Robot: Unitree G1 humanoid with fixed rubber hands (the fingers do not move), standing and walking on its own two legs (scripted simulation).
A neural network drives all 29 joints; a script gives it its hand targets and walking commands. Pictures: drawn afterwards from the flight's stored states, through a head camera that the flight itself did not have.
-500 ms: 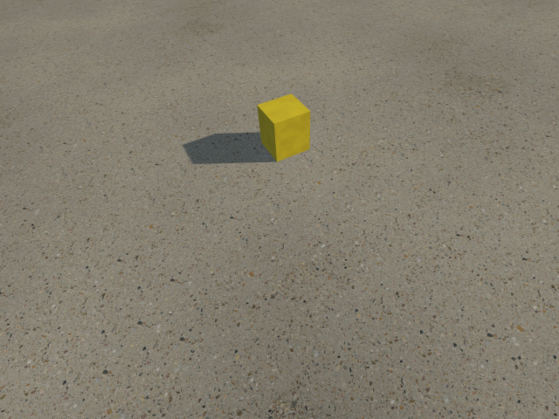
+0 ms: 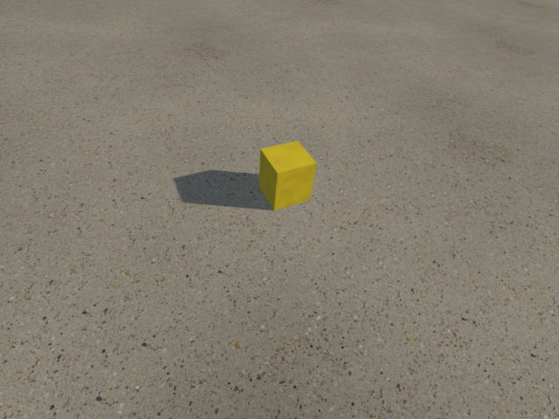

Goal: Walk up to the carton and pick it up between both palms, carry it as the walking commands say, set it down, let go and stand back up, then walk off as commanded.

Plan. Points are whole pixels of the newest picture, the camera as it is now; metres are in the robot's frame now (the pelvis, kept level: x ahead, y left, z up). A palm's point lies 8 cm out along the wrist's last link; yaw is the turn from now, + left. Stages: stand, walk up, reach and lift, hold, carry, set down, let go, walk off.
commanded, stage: walk up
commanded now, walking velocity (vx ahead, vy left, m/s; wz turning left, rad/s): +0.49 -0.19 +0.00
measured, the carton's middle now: (286, 175) +1.38 -0.02 -0.65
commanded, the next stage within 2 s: none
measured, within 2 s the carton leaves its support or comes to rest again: neither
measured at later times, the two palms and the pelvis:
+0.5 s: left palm (202, 364) +0.24 +0.14 -0.12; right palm (483, 378) +0.26 -0.35 -0.14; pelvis +0.22 -0.10 +0.00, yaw +0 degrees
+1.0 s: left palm (176, 300) +0.38 +0.23 -0.17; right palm (385, 229) +0.58 -0.23 -0.12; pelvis +0.45 +0.00 -0.02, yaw -1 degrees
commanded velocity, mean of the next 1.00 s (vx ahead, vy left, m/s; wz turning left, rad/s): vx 0.50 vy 0.00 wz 0.00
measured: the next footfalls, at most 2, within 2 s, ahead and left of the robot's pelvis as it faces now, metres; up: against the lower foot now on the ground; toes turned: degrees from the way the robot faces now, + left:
right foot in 0.30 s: +0.30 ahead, -0.21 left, +0.00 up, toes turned -12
left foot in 0.90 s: +0.58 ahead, +0.10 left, +0.00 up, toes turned +11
